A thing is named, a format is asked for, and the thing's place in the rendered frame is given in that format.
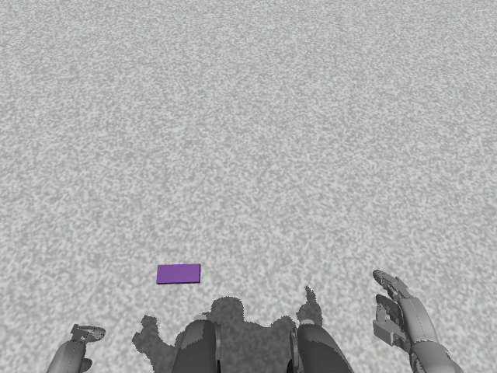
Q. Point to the small box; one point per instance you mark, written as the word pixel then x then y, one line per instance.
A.
pixel 178 274

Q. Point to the right robot arm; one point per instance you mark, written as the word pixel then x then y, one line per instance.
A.
pixel 431 357

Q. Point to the left robot hand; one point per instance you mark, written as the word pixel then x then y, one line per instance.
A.
pixel 69 357

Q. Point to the right robot hand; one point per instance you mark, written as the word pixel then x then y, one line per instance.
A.
pixel 409 322

